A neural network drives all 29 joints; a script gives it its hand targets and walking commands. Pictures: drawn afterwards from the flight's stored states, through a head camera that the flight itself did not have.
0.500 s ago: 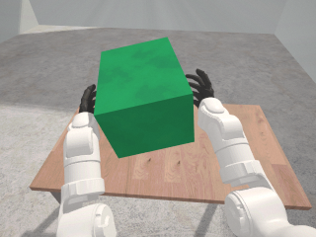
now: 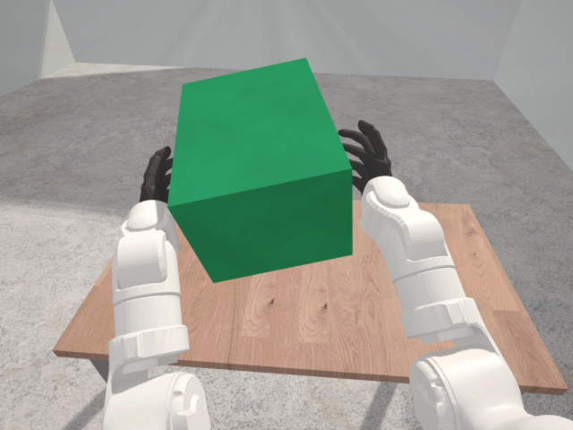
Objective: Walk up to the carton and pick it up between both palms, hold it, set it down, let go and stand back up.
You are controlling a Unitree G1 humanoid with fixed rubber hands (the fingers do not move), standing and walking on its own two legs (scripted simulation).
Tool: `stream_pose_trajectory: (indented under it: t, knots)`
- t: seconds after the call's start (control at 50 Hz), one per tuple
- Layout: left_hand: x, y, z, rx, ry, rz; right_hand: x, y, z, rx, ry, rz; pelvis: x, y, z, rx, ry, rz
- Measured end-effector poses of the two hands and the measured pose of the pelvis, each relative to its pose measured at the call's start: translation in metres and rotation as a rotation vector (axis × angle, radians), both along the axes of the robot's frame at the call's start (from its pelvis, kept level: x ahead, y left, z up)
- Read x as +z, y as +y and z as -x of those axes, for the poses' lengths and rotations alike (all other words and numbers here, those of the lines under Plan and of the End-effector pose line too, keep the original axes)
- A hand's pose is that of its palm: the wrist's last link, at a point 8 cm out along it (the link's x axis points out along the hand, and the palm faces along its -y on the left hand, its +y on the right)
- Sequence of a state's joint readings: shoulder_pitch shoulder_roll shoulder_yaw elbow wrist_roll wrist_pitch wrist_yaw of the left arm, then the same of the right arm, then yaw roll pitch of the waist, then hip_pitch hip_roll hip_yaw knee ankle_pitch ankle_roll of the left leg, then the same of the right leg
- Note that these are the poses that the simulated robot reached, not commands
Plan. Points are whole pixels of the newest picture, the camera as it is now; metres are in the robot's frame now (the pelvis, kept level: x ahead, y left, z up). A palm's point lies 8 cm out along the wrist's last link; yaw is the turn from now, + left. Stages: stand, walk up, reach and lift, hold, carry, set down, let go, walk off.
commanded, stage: hold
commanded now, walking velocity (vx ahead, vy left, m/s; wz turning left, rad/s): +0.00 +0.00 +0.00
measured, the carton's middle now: (262, 164) +0.42 +0.04 +0.21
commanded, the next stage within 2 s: none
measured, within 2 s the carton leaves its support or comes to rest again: neither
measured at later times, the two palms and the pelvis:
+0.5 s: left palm (172, 191) +0.37 +0.16 +0.21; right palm (380, 192) +0.37 -0.12 +0.19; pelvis +0.01 +0.00 +0.00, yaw +0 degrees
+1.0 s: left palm (175, 182) +0.36 +0.15 +0.23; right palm (392, 189) +0.36 -0.13 +0.21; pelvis -0.01 +0.00 +0.00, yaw +0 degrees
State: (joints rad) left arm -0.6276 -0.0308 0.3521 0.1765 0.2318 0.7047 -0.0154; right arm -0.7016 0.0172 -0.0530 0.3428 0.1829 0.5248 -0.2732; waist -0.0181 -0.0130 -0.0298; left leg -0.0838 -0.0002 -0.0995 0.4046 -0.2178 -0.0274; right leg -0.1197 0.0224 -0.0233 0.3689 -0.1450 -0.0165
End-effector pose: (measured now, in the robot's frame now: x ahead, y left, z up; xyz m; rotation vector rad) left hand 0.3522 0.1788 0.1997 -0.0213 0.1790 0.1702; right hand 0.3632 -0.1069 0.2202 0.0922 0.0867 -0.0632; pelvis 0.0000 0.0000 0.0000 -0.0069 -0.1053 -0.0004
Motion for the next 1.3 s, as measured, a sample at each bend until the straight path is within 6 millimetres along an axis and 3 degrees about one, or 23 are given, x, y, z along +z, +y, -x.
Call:
stream_pose_trajectory:
  t: [0.1, 0.18, 0.28, 0.38, 0.46, 0.56, 0.64, 0.7, 0.78, 0.92, 1.0, 1.08, 1.22, 1.3]
  knots:
    - [-0.041, 0.008, 0.010, 0.019, 0.112, 0.017, -0.034, 0.009, 0.001, 0.017, 0.109, -0.011, 0.000, -0.001, 0.008, 0.000, -0.011, -0.001]
    - [-0.055, 0.000, 0.012, 0.016, 0.153, -0.023, -0.064, 0.001, 0.006, 0.001, 0.155, -0.044, 0.000, -0.001, 0.010, 0.000, -0.013, -0.002]
    - [-0.028, -0.021, 0.000, 0.001, 0.083, -0.102, -0.072, -0.019, 0.008, -0.028, 0.118, -0.071, 0.000, -0.001, 0.007, 0.000, 0.010, -0.002]
    - [0.012, -0.033, -0.015, -0.021, -0.012, -0.117, -0.049, -0.029, 0.000, -0.046, 0.045, -0.044, 0.000, -0.001, 0.000, 0.000, 0.020, -0.001]
    - [0.017, -0.025, -0.021, -0.021, -0.028, -0.078, -0.031, -0.024, -0.008, -0.044, 0.025, -0.026, 0.000, 0.000, -0.005, 0.000, 0.027, 0.000]
    - [-0.018, -0.004, -0.016, -0.002, 0.051, -0.009, -0.031, -0.004, -0.012, -0.016, 0.076, 0.049, 0.000, 0.001, -0.006, 0.000, 0.029, 0.001]
    - [-0.051, 0.008, -0.001, 0.019, 0.118, -0.008, -0.049, 0.009, -0.008, 0.015, 0.134, 0.076, 0.000, 0.001, -0.006, 0.000, 0.028, 0.002]
    - [-0.060, 0.011, 0.011, 0.036, 0.144, -0.027, -0.063, 0.013, -0.003, 0.032, 0.163, 0.065, 0.000, 0.002, -0.004, 0.000, 0.026, 0.003]
    - [-0.044, 0.004, 0.015, 0.039, 0.092, -0.056, -0.063, 0.005, 0.007, 0.023, 0.124, 0.032, 0.000, 0.004, -0.002, 0.001, 0.022, 0.006]
    - [0.017, -0.022, 0.002, -0.010, -0.048, -0.081, -0.026, -0.020, 0.012, -0.042, 0.001, -0.053, -0.001, 0.004, 0.004, 0.001, 0.016, 0.006]
    - [0.028, -0.027, -0.011, -0.034, -0.038, -0.045, -0.012, -0.025, 0.004, -0.062, 0.003, -0.060, -0.001, 0.002, 0.009, 0.001, 0.009, 0.003]
    - [0.008, -0.020, -0.015, -0.021, 0.033, -0.029, -0.017, -0.019, -0.005, -0.042, 0.056, -0.054, 0.000, -0.001, 0.010, 0.001, 0.007, -0.001]
    - [-0.058, -0.008, -0.004, -0.011, 0.191, -0.032, -0.053, -0.007, -0.008, -0.015, 0.155, -0.007, 0.000, -0.001, 0.005, 0.001, 0.014, -0.001]
    - [-0.063, -0.004, 0.005, 0.009, 0.178, -0.058, -0.063, -0.002, -0.004, 0.005, 0.146, 0.004, 0.000, 0.000, 0.000, 0.001, 0.021, 0.000]
